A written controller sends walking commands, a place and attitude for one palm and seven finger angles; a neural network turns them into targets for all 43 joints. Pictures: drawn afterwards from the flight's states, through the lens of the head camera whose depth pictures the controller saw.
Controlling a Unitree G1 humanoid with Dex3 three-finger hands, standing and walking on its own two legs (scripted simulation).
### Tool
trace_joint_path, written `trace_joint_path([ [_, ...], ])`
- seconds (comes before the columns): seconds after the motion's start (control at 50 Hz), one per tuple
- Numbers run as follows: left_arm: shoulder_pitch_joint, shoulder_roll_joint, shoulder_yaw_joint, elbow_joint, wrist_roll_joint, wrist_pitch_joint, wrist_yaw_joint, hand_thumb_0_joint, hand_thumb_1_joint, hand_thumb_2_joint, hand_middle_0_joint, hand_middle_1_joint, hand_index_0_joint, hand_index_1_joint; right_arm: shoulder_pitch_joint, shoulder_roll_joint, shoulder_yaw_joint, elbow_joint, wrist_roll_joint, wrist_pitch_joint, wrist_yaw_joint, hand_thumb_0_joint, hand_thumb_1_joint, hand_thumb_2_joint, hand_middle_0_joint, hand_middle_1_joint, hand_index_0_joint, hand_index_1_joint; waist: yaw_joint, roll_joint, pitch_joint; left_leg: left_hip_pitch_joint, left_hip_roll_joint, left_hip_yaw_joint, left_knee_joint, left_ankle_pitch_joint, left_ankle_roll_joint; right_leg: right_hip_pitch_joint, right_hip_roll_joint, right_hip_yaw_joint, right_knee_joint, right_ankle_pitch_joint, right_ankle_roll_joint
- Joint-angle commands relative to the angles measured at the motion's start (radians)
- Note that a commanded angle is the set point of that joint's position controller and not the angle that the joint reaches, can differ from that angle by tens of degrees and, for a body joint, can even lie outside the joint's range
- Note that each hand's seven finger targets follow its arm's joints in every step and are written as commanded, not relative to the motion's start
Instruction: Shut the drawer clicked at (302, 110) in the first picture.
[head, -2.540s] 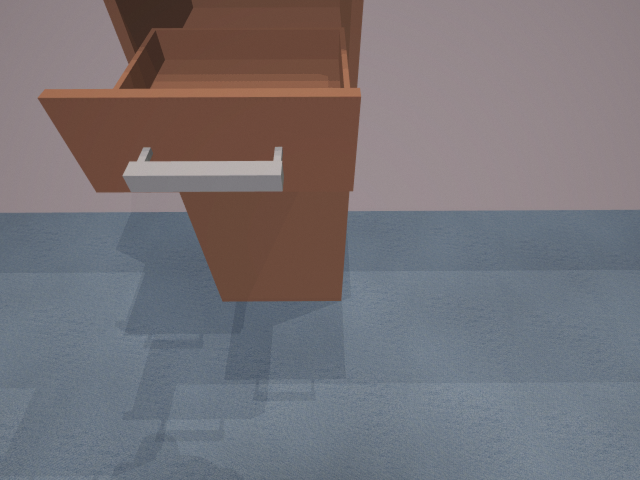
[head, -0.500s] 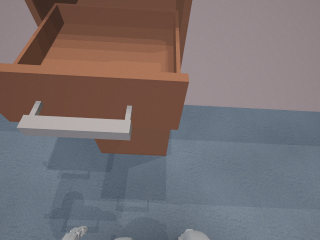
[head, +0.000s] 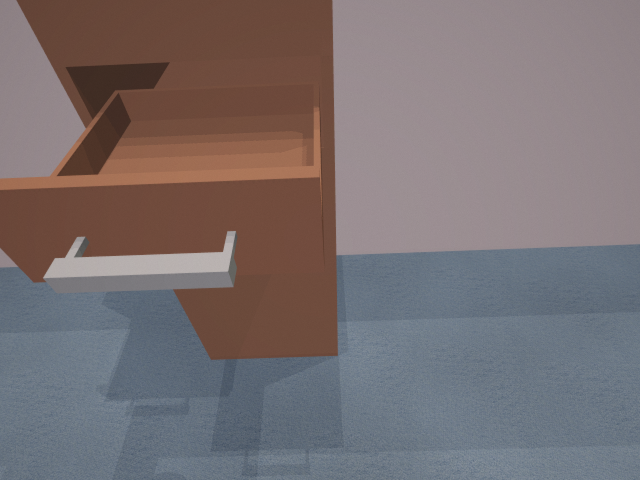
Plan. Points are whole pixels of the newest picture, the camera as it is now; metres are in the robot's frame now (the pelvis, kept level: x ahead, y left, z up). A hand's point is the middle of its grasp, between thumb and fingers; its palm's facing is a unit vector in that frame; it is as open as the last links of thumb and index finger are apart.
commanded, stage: look again from close up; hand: left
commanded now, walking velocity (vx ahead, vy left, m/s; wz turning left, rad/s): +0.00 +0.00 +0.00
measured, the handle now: (150, 256) +0.31 +0.21 +0.15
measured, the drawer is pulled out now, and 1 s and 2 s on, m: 0.30 0.30 0.30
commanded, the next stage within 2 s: raise the hand and make a fist in 0.50 s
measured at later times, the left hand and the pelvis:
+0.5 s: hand out of the picture +0.03 +0.17 -0.16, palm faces -0.02 -0.97 -0.23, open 7.4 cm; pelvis +0.00 -0.01 +0.01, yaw +0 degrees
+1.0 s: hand out of the picture +0.13 +0.16 +0.00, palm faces +0.09 -1.00 +0.01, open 6.1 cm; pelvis -0.02 -0.01 -0.05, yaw +4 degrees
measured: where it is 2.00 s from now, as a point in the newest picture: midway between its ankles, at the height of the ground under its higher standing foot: outside the picture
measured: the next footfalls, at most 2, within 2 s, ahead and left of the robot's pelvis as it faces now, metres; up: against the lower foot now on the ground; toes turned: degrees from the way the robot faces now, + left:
none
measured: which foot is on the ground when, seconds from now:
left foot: down 0.00-1.00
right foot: down 0.00-1.00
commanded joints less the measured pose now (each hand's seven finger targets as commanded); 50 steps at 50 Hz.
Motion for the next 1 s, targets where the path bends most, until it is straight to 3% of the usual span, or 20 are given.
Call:
trace_joint_path([
  [0.0,-0.005,0.155,0.035,-0.04,-0.006,-0.019,0.006,0.0,0.9,0.9,-0.2,-0.3,-0.2,-0.3,0.035,-0.108,-0.018,-0.026,0.002,-0.026,-0.006,0.0,-0.9,-0.9,0.2,0.3,0.2,0.3,-0.013,-0.06,0.059,0.011,0.057,-0.084,-0.139,-0.031,0.048,-0.114,-0.072,0.1,-0.198,-0.03,-0.039],
  [0.38,-0.009,0.14,0.032,0.044,-0.011,-0.03,0.005,0.0,0.9,0.9,-0.2,-0.3,-0.2,-0.3,0.1,-0.103,-0.003,0.092,0.008,-0.041,-0.019,0.0,-0.9,-0.9,0.2,0.3,0.2,0.3,-0.011,-0.038,0.01,0.062,0.078,-0.063,-0.13,0.162,0.03,-0.018,-0.084,0.082,-0.179,0.246,-0.043],
  [0.56,-0.008,0.132,0.029,0.054,-0.008,-0.03,0.005,0.0,0.9,0.9,-0.2,-0.3,-0.2,-0.3,0.073,-0.103,-0.008,0.095,0.009,-0.036,-0.021,0.0,-0.9,-0.9,0.2,0.3,0.2,0.3,-0.015,-0.057,0.041,0.074,0.078,-0.062,-0.132,0.152,0.026,-0.042,-0.081,0.092,-0.199,0.249,-0.039],
  [0.58,0.1,0.104,0.036,0.086,-0.001,-0.051,0.051,0.0,0.9,0.9,-0.2,-0.3,-0.2,-0.3,-0.015,-0.09,-0.01,0.026,0.018,-0.039,-0.016,0.0,-0.9,-0.9,0.2,0.3,0.2,0.3,0.02,-0.088,0.044,-0.03,0.089,-0.014,0.112,0.194,-0.001,0.002,-0.168,0.147,-0.199,0.741,0.018],
  [0.6,-0.648,0.369,0.203,-1.463,-0.196,-0.281,0.044,0.0,0.9,0.9,-0.22,-0.322,-0.22,-0.322,0.001,-0.235,-0.036,-0.312,0.06,-0.192,-0.058,0.0,-0.9,-0.9,0.2,0.3,0.2,0.3,-0.073,0.093,-0.479,0.217,-0.041,-0.035,-0.059,0.308,0.047,0.124,-0.081,0.051,-0.095,0.64,-0.022],
  [0.62,-0.116,0.288,0.204,-1.236,-0.11,-0.241,0.086,0.0,0.9,0.9,-0.24,-0.343,-0.24,-0.343,-0.052,-0.143,-0.031,-0.278,0.036,-0.28,-0.097,0.0,-0.9,-0.9,0.2,0.3,0.2,0.3,0.036,0.264,-0.477,0.296,-0.007,-0.019,-0.078,0.431,0.059,0.098,-0.019,-0.001,-0.041,0.411,-0.046],
  [0.64,0.163,0.039,0.049,-1.09,-0.155,-0.114,0.112,0.0,0.9,0.9,-0.26,-0.365,-0.26,-0.365,-0.086,-0.114,-0.032,-0.289,0.061,-0.303,-0.099,0.0,-0.9,-0.9,0.2,0.3,0.2,0.3,0.006,0.201,-0.274,0.164,0.014,-0.033,-0.066,0.405,0.033,-0.003,-0.021,-0.084,-0.062,0.274,-0.028],
  [0.66,0.112,-0.035,0.018,-1.072,-0.169,-0.105,0.094,0.0,0.9,0.9,-0.28,-0.387,-0.28,-0.387,-0.039,-0.12,-0.024,-0.279,0.069,-0.309,-0.087,0.0,-0.9,-0.9,0.2,0.3,0.2,0.3,-0.045,0.062,-0.136,0.096,0.002,-0.032,-0.027,0.291,0.036,-0.091,-0.02,-0.112,-0.083,0.25,-0.006],
  [0.68,0.044,0.031,0.082,-1.13,-0.186,-0.16,0.081,0.0,0.9,0.9,-0.3,-0.408,-0.3,-0.408,-0.066,-0.144,-0.046,-0.338,0.06,-0.322,-0.085,0.0,-0.9,-0.9,0.2,0.3,0.2,0.3,-0.062,-0.049,-0.016,0.01,-0.007,-0.05,0.002,0.182,0.038,-0.19,-0.014,-0.118,-0.091,0.179,0.006],
  [0.72,0.279,-0.053,0.07,-1.001,-0.214,-0.283,-0.002,0.0,0.9,0.9,-0.34,-0.452,-0.34,-0.452,-0.083,-0.142,-0.059,-0.387,0.034,-0.334,-0.066,0.0,-0.9,-0.9,0.2,0.3,0.2,0.3,-0.014,-0.229,-0.003,-0.134,-0.017,-0.048,0.069,0.074,0.031,-0.284,0.004,-0.139,-0.027,0.055,0.013],
  [0.74,0.37,-0.055,0.086,-0.942,-0.216,-0.348,-0.055,0.0,0.9,0.9,-0.36,-0.473,-0.36,-0.473,-0.102,-0.138,-0.064,-0.416,0.037,-0.332,-0.048,0.0,-0.9,-0.9,0.2,0.3,0.2,0.3,0.021,-0.221,0.012,-0.199,-0.027,-0.044,0.105,0.061,0.021,-0.296,0.001,-0.13,0.02,0.056,0.006],
  [0.78,0.426,-0.05,0.1,-0.956,-0.239,-0.512,-0.185,0.0,0.9,0.9,-0.4,-0.517,-0.4,-0.517,-0.114,-0.141,-0.076,-0.46,0.023,-0.317,-0.011,0.0,-0.9,-0.9,0.2,0.3,0.2,0.3,0.045,-0.236,-0.065,-0.307,-0.037,-0.027,0.21,0.045,0.006,-0.336,0.001,-0.114,0.138,0.085,-0.001],
  [0.8,0.419,-0.032,0.094,-0.985,-0.242,-0.58,-0.254,0.0,0.9,0.9,-0.42,-0.538,-0.42,-0.538,-0.134,-0.15,-0.08,-0.496,0.019,-0.314,0.006,0.0,-0.9,-0.9,0.2,0.3,0.2,0.3,0.039,-0.201,-0.08,-0.346,-0.041,-0.025,0.26,0.033,0.005,-0.353,-0.007,-0.095,0.18,0.108,-0.005],
  [0.82,0.46,0.025,0.162,-0.999,-0.247,-0.599,-0.286,0.0,0.9,0.9,-0.44,-0.56,-0.44,-0.56,-0.143,-0.149,-0.09,-0.533,0.027,-0.308,0.011,0.0,-0.9,-0.9,0.2,0.3,0.2,0.3,0.059,-0.186,-0.135,-0.371,-0.047,-0.012,0.292,0.034,0.011,-0.33,-0.015,-0.078,0.201,0.116,-0.009],
  [0.84,0.5,0.062,0.191,-1.026,-0.247,-0.567,-0.302,0.0,0.9,0.9,-0.46,-0.582,-0.46,-0.582,-0.15,-0.154,-0.09,-0.566,0.035,-0.291,0.013,0.0,-0.9,-0.9,0.2,0.3,0.2,0.3,0.081,-0.117,-0.151,-0.373,-0.052,-0.002,0.298,0.03,0.018,-0.315,-0.02,-0.055,0.205,0.113,-0.015],
  [0.86,0.451,0.054,0.17,-1.136,-0.261,-0.525,-0.313,0.0,0.9,0.9,-0.48,-0.603,-0.48,-0.603,-0.16,-0.154,-0.082,-0.615,0.042,-0.278,0.009,0.0,-0.9,-0.9,0.2,0.3,0.2,0.3,0.072,-0.085,-0.2,-0.357,-0.058,0.008,0.298,0.025,0.026,-0.303,-0.02,-0.059,0.208,0.094,-0.014],
  [0.88,0.386,0.062,0.165,-1.215,-0.281,-0.475,-0.311,0.0,0.9,0.9,-0.5,-0.625,-0.5,-0.625,-0.158,-0.149,-0.074,-0.648,0.048,-0.265,0.001,0.0,-0.9,-0.9,0.2,0.3,0.2,0.3,0.06,-0.039,-0.203,-0.367,-0.063,0.014,0.28,-0.059,0.027,-0.315,-0.022,-0.054,0.179,-0.043,-0.012],
  [0.9,0.352,0.076,0.187,-1.275,-0.296,-0.44,-0.292,0.0,0.9,0.9,-0.52,-0.647,-0.52,-0.647,-0.16,-0.142,-0.069,-0.672,0.055,-0.256,-0.016,0.0,-0.9,-0.9,0.2,0.3,0.2,0.3,0.048,-0.063,-0.181,-0.372,-0.059,0.001,0.29,-0.095,0.033,-0.339,-0.018,-0.042,0.153,-0.113,-0.006],
  [0.94,0.21,0.081,0.17,-1.419,-0.295,-0.431,-0.243,0.0,0.9,0.9,-0.56,-0.69,-0.56,-0.69,-0.118,-0.137,-0.059,-0.684,0.048,-0.252,-0.038,0.0,-0.9,-0.9,0.2,0.3,0.2,0.3,-0.005,-0.106,-0.177,-0.352,-0.049,-0.029,0.33,-0.07,0.048,-0.38,-0.009,-0.015,0.139,-0.087,0.009],
  [0.98,0.186,0.077,0.156,-1.523,-0.272,-0.45,-0.209,0.0,0.9,0.9,-0.6,-0.733,-0.6,-0.733,-0.059,-0.129,-0.051,-0.677,0.04,-0.254,-0.046,0.0,-0.9,-0.9,0.2,0.3,0.2,0.3,-0.018,0.003,-0.237,-0.277,-0.034,-0.047,0.337,0.014,0.055,-0.364,0.002,-0.041,0.17,0.051,0.001],
])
